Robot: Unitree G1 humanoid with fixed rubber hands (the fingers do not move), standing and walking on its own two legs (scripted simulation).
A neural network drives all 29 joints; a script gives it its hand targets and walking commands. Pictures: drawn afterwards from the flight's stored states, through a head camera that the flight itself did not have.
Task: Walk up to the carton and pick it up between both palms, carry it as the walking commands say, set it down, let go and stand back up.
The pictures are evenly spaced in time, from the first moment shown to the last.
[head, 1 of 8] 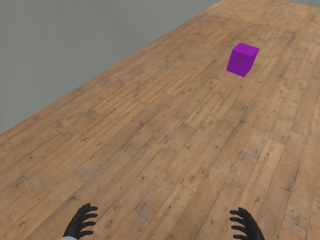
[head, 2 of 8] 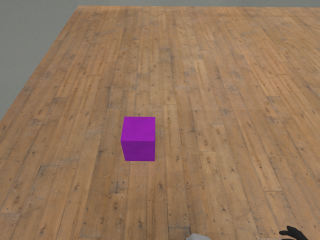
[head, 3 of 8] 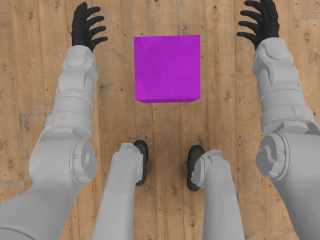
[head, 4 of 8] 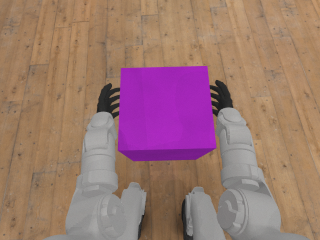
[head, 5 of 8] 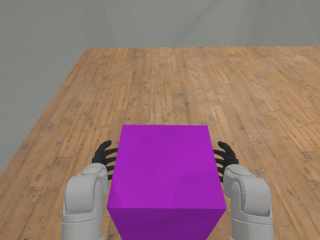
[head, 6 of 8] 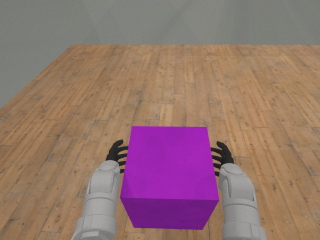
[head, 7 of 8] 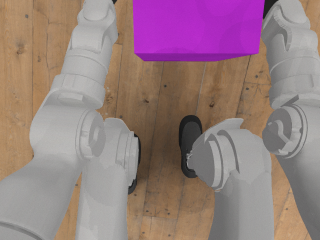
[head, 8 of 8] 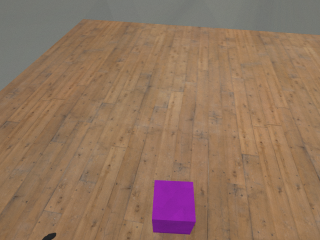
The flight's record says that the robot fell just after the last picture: no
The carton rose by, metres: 0.67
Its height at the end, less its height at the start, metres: +0.00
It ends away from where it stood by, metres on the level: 0.71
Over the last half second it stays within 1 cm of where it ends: yes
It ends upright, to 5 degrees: yes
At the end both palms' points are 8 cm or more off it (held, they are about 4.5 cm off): yes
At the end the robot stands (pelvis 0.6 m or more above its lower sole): yes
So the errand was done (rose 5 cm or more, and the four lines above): yes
